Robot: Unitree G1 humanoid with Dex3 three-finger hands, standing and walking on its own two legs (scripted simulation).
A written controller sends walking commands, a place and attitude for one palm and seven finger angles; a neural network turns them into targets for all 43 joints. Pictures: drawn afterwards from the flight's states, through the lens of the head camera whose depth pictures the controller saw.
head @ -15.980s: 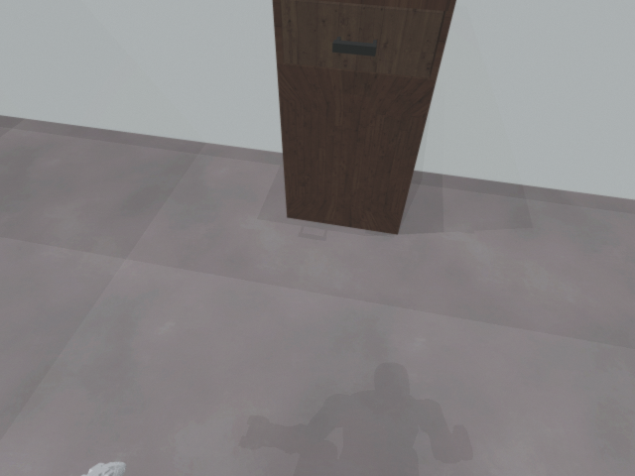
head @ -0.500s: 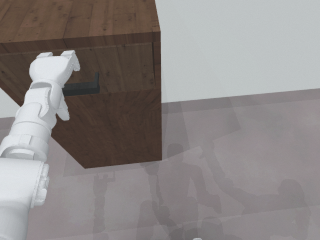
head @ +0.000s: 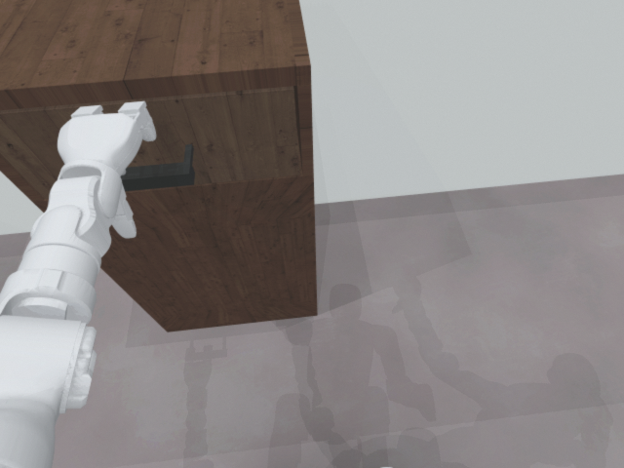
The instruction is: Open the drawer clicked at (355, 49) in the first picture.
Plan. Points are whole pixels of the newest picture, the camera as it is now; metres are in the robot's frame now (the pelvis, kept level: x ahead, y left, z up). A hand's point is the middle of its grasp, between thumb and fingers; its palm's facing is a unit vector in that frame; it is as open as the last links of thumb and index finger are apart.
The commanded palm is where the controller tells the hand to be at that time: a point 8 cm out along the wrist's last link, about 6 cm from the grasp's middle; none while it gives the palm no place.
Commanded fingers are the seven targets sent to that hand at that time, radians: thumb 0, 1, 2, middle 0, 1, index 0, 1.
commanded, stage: lower the fingers behind the handle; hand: left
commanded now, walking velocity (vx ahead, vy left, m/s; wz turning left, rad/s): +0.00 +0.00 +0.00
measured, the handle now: (153, 165) +0.55 +0.24 +0.04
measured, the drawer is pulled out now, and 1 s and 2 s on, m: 0.00 0.00 0.00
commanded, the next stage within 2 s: lift the fingers back up to retry in 1.70 s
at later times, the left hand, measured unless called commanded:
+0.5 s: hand (133, 187) +0.48 +0.24 +0.07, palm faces -0.03 +0.01 -1.00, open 13.8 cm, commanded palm +0.46 +0.24 +0.12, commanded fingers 0.00 -0.50 0.30 -0.30 -1.20 -0.30 -1.20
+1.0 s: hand (133, 196) +0.48 +0.25 +0.05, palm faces -0.02 +0.01 -1.00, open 13.9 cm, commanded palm +0.46 +0.25 +0.09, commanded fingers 0.00 -0.50 0.30 -0.30 -1.20 -0.30 -1.20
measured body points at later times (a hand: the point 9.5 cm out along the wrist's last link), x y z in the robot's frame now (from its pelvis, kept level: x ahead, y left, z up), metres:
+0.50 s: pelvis -0.01 +0.00 +0.00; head +0.08 -0.01 +0.44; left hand +0.47 +0.24 +0.12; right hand +0.03 -0.28 -0.14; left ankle -0.05 +0.12 -0.72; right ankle +0.00 -0.15 -0.72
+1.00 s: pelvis -0.01 +0.00 -0.01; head +0.09 +0.00 +0.43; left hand +0.47 +0.24 +0.10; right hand +0.01 -0.28 -0.14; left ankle -0.05 +0.12 -0.72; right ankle +0.00 -0.15 -0.72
